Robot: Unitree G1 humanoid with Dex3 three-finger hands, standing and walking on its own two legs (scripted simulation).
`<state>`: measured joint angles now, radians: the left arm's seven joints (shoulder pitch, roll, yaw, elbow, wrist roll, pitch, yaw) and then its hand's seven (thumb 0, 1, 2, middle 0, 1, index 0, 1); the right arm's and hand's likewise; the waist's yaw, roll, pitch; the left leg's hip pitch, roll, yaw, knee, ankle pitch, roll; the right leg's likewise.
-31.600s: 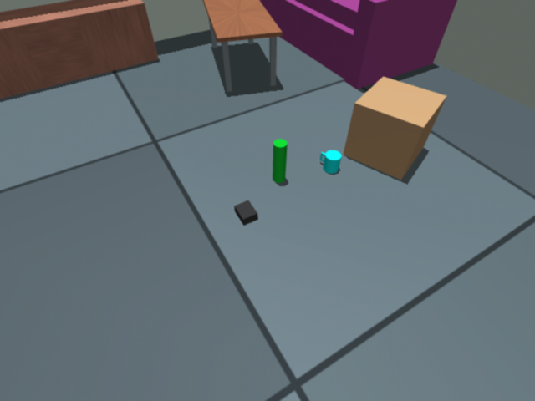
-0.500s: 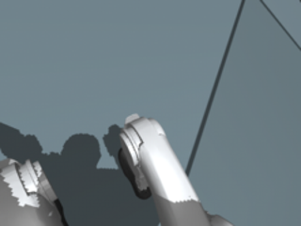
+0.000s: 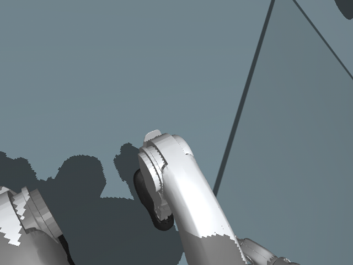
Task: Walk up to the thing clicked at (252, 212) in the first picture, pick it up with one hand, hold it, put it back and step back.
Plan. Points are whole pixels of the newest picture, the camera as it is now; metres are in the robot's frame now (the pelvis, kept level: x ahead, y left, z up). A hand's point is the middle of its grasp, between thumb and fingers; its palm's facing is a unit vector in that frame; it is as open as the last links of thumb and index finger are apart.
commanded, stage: rest palm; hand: left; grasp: from above
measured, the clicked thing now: out of the picture +0.42 +0.33 -0.29
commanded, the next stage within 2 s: close in 0.04 s
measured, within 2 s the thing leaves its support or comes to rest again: neither
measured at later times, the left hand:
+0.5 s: hand out of the picture +0.42 +0.32 -0.27, palm faces -0.27 -0.35 -0.90, open 12.6 cm
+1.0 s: hand out of the picture +0.42 +0.32 -0.26, palm faces -0.27 -0.35 -0.90, open 12.5 cm
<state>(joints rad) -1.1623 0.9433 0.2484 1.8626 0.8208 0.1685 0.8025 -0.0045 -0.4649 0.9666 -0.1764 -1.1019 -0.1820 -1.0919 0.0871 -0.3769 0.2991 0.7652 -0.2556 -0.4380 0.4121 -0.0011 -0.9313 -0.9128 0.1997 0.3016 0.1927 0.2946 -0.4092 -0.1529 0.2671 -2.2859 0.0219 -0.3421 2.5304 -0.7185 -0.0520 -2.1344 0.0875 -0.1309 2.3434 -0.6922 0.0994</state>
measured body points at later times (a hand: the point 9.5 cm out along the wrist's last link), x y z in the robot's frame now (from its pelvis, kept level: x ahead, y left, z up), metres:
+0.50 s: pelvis +0.00 +0.00 +0.01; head +0.29 +0.13 +0.32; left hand +0.43 +0.33 -0.22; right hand +0.02 -0.24 -0.03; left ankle +0.06 +0.14 -0.28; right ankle +0.12 -0.14 -0.28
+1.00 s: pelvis -0.01 +0.00 +0.01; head +0.29 +0.12 +0.32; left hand +0.44 +0.33 -0.21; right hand +0.02 -0.24 -0.03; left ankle +0.06 +0.14 -0.28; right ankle +0.12 -0.14 -0.28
